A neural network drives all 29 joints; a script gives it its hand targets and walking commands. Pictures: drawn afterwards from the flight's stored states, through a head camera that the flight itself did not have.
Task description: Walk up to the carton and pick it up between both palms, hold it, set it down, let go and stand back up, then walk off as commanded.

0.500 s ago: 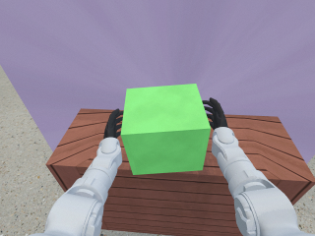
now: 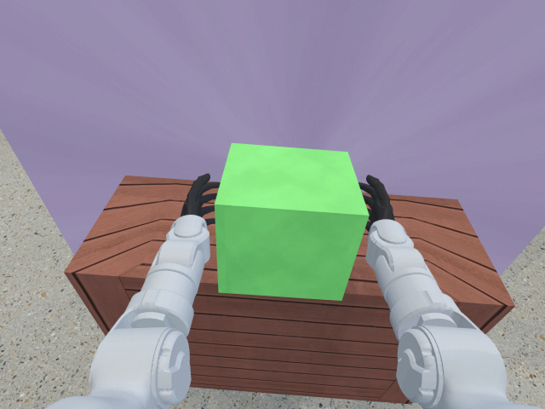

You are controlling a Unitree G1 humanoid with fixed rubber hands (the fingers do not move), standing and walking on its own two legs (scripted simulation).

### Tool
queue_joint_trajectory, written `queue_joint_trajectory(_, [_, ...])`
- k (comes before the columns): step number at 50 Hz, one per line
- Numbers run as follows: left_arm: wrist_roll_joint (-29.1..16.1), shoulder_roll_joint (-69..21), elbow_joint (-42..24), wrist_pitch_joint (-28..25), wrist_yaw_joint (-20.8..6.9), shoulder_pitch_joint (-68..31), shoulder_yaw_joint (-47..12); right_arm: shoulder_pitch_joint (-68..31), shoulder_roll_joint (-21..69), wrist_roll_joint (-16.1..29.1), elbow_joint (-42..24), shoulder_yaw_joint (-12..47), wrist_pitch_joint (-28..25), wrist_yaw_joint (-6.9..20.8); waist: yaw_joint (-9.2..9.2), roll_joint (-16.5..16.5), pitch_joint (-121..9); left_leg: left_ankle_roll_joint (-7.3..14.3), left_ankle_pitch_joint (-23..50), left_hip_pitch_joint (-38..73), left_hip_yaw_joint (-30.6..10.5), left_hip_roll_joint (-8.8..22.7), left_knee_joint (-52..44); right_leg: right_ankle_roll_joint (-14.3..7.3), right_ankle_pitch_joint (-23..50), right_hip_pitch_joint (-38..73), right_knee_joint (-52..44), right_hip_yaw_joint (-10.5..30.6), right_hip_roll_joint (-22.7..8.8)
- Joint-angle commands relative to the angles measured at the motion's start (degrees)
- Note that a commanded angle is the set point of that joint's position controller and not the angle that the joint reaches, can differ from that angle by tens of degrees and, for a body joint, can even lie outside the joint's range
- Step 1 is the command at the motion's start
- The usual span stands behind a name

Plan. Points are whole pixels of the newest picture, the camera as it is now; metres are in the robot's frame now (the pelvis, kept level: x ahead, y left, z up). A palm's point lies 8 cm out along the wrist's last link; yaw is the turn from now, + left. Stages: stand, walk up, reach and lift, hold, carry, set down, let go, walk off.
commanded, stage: reach and lift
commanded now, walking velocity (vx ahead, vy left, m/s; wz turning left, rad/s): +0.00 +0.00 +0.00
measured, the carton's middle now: (285, 219) +0.42 +0.00 +0.08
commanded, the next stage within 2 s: hold in 1.40 s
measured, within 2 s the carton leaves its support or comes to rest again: neither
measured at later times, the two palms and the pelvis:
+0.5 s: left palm (178, 203) +0.40 +0.17 +0.13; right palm (369, 211) +0.39 -0.13 +0.13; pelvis +0.05 +0.01 +0.00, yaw +2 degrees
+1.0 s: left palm (178, 191) +0.38 +0.16 +0.17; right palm (383, 200) +0.38 -0.13 +0.17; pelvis +0.01 +0.00 +0.00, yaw +1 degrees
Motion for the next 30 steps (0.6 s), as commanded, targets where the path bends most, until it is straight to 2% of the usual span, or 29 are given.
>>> queue_joint_trajectory(1, [-11.8,-48.4,-28.4,-8.9,-4.4,-58.0,-32.8,-52.3,45.1,7.1,-31.0,25.4,-5.5,8.8,-1.31,6.6,-51.7,-1.6,9.5,11.3,1.1,-5.5,0.5,-0.9,5.1,11.6,-1.1,-2.0,6.2])
queue_joint_trajectory(2, [-11.5,-47.1,-26.0,-8.2,-4.6,-53.3,-31.1,-48.7,45.2,7.3,-30.8,26.7,-4.2,8.1,-0.68,4.0,-47.5,-0.7,10.0,10.7,1.4,-6.0,1.0,-0.5,6.6,12.1,-1.3,-1.1,5.9])
queue_joint_trajectory(3, [-12.8,-47.1,-30.0,-8.2,-4.5,-53.4,-33.8,-47.8,44.8,9.1,-33.7,29.0,-3.4,7.6,-2.00,4.9,-52.0,-1.3,13.9,11.3,0.8,-6.3,2.1,-0.4,11.9,14.3,-0.5,-0.7,5.9])
queue_joint_trajectory(4, [-13.6,-46.3,-30.3,-7.2,-5.2,-47.6,-33.9,-45.5,45.4,10.8,-39.0,32.1,-2.5,6.5,-1.29,1.8,-49.5,-1.0,17.0,11.8,0.9,-6.3,2.4,0.7,15.6,16.4,0.1,-0.9,6.2])
queue_joint_trajectory(5, [-13.8,-45.5,-33.7,-6.7,-5.8,-43.4,-35.4,-40.7,44.7,13.1,-42.0,35.7,-1.2,5.2,-2.74,0.9,-49.6,-0.9,20.8,11.7,0.1,-6.8,3.2,1.0,20.9,19.7,-0.4,0.0,5.9])
queue_joint_trajectory(6, [-12.4,-43.4,-31.5,-5.1,-6.5,-40.6,-33.2,-37.6,43.7,13.6,-40.1,35.3,0.7,4.2,-3.14,1.4,-44.7,-0.8,20.0,10.1,0.2,-7.1,2.1,1.1,21.7,20.8,0.0,0.6,5.6])
queue_joint_trajectory(7, [-10.4,-42.6,-31.9,-3.5,-7.4,-34.5,-31.7,-34.7,43.3,15.4,-41.3,37.3,2.2,3.2,-3.11,-1.2,-40.6,-0.3,23.0,11.1,0.4,-7.2,1.9,2.0,25.5,24.5,-0.3,0.5,5.7])
queue_joint_trajectory(8, [-7.6,-38.9,-29.5,-1.5,-9.0,-34.1,-26.8,-30.0,42.3,14.8,-34.1,35.2,5.0,2.7,-4.24,-3.0,-28.1,0.2,18.4,9.4,0.2,-7.5,-0.7,2.3,21.9,24.0,-1.2,0.4,5.2])
queue_joint_trajectory(9, [-5.9,-37.8,-29.8,0.1,-10.3,-29.7,-25.1,-26.2,42.6,15.3,-34.5,35.5,6.4,2.1,-3.78,-3.1,-24.3,0.6,17.3,8.2,0.5,-7.7,-1.5,2.4,22.1,25.2,-1.8,0.8,4.8])
queue_joint_trajectory(10, [-3.8,-36.4,-28.1,2.8,-12.3,-28.6,-21.6,-25.5,41.4,15.0,-32.2,33.7,8.0,1.1,-4.40,-4.2,-18.8,1.2,14.7,8.9,1.1,-8.0,-3.1,3.1,22.3,25.4,-2.3,0.8,4.4])
queue_joint_trajectory(11, [-1.3,-36.6,-29.6,5.1,-13.9,-25.6,-20.3,-24.4,40.9,15.4,-34.0,33.1,8.7,0.6,-4.12,-3.0,-17.3,1.2,13.3,9.5,1.2,-8.3,-3.3,3.3,20.9,25.7,-2.7,0.6,3.8])
queue_joint_trajectory(12, [-1.4,-36.8,-32.1,6.0,-15.1,-26.8,-21.7,-22.9,39.2,15.1,-32.3,31.6,9.2,0.7,-5.68,-1.1,-14.5,0.7,11.7,10.2,1.3,-8.2,-4.6,3.0,17.3,25.1,-3.5,0.0,4.0])
queue_joint_trajectory(13, [-0.8,-36.7,-35.1,7.2,-15.7,-27.0,-20.9,-22.2,39.0,15.1,-33.5,31.5,9.4,0.6,-5.34,-0.8,-11.4,0.3,15.3,11.2,1.0,-7.8,-4.6,2.8,17.2,24.6,-3.9,-0.9,4.6])
queue_joint_trajectory(14, [0.0,-37.6,-33.9,8.7,-16.6,-25.0,-21.4,-25.5,37.3,14.1,-36.8,30.6,9.1,0.4,-5.63,0.5,-10.5,-0.4,17.0,12.6,1.1,-7.2,-4.7,2.1,17.0,24.1,-4.3,-1.3,5.3])
queue_joint_trajectory(15, [-2.9,-40.7,-38.9,8.7,-16.3,-28.1,-26.4,-29.1,37.9,15.5,-42.3,32.6,7.8,0.6,-6.08,1.8,-16.5,-1.8,22.6,14.9,0.7,-7.7,-3.5,1.7,20.8,25.4,-3.0,-2.1,6.0])
queue_joint_trajectory(16, [-2.4,-39.6,-39.1,9.3,-16.7,-27.9,-25.5,-28.4,38.1,15.6,-41.6,32.7,8.0,0.4,-5.61,2.3,-14.3,-2.0,22.9,15.0,1.0,-7.5,-3.2,1.7,19.0,24.9,-3.8,-2.2,6.2])
queue_joint_trajectory(18, [-2.9,-41.5,-46.9,9.2,-15.7,-28.1,-29.9,-26.5,39.0,16.4,-48.1,36.5,7.2,0.9,-4.96,5.1,-18.6,-3.6,30.2,18.5,0.5,-7.3,-1.2,1.2,20.9,24.4,-3.2,-2.6,6.9])
queue_joint_trajectory(20, [-6.8,-44.6,-57.5,8.8,-13.7,-30.6,-39.1,-29.6,39.4,18.1,-58.1,39.2,5.6,1.3,-6.25,10.2,-29.1,-5.5,38.9,24.2,-1.0,-6.6,2.1,0.3,21.7,22.4,-2.3,-2.5,7.7])
queue_joint_trajectory(21, [-7.3,-45.3,-58.1,8.3,-12.4,-32.5,-40.9,-31.9,38.7,17.6,-60.7,38.7,5.0,2.0,-6.71,11.8,-31.2,-6.6,40.2,26.4,-2.1,-5.9,3.2,-0.3,16.9,18.6,-2.7,-2.8,8.3])
queue_joint_trajectory(22, [-7.8,-45.8,-62.2,8.1,-11.7,-32.4,-43.1,-26.3,38.1,17.5,-59.3,39.0,5.6,2.1,-7.69,14.7,-30.7,-7.5,42.0,27.3,-1.9,-6.0,4.0,-0.6,18.4,18.3,-2.6,-2.7,7.9])
queue_joint_trajectory(23, [-8.6,-46.2,-61.4,8.5,-10.9,-31.0,-43.6,-27.1,37.8,17.0,-60.8,39.8,5.6,2.2,-7.78,14.4,-29.9,-7.9,44.4,29.3,-3.2,-4.9,4.4,-1.0,15.7,14.6,-2.7,-3.0,8.5])
queue_joint_trajectory(24, [-9.4,-46.7,-62.0,9.2,-10.4,-28.5,-46.1,-26.3,35.7,16.7,-62.9,39.5,5.7,2.5,-8.57,14.0,-30.5,-8.2,45.5,29.8,-3.6,-4.7,4.2,-0.9,16.3,13.9,-3.4,-3.6,8.7])
queue_joint_trajectory(25, [-8.2,-44.9,-59.8,9.5,-10.2,-27.9,-43.7,-24.4,35.9,16.3,-60.8,39.8,6.7,2.7,-7.22,12.3,-28.0,-7.4,40.2,27.5,-3.0,-4.9,3.2,-1.0,14.3,14.6,-3.7,-3.1,8.0])
queue_joint_trajectory(26, [-7.2,-43.7,-56.7,11.2,-10.8,-24.6,-42.4,-25.0,36.2,16.7,-63.6,41.0,7.5,2.2,-6.70,9.1,-26.0,-5.7,34.1,23.2,-1.7,-5.9,2.4,-0.2,15.3,18.1,-4.1,-2.2,7.3])
queue_joint_trajectory(27, [-5.7,-42.5,-57.3,12.4,-11.5,-22.8,-40.2,-22.3,35.1,17.1,-61.6,40.9,8.5,2.1,-6.34,7.8,-23.1,-4.6,30.6,21.0,-0.5,-6.0,0.8,0.1,16.3,20.0,-3.7,-2.3,7.1])
queue_joint_trajectory(28, [-6.0,-42.1,-58.6,13.0,-12.0,-21.2,-40.9,-22.0,35.8,16.8,-64.0,42.1,8.8,2.1,-6.39,7.1,-23.5,-4.2,29.9,20.0,-0.4,-6.5,0.7,0.7,19.1,22.1,-2.6,-2.1,6.7])
queue_joint_trajectory(29, [-4.5,-39.6,-56.6,13.8,-12.8,-22.1,-37.8,-22.1,35.1,16.3,-61.6,41.1,9.8,1.8,-5.68,4.7,-20.2,-3.0,23.5,17.1,0.1,-6.8,-0.8,1.0,17.1,23.2,-3.2,-1.6,6.0])
queue_joint_trajectory(30, [-4.8,-38.9,-56.7,14.0,-13.5,-22.0,-36.7,-24.5,35.1,16.1,-62.3,41.2,10.0,1.8,-4.98,2.3,-19.4,-1.9,22.0,15.6,0.8,-6.8,-1.4,1.7,18.4,23.6,-3.0,-1.5,5.7])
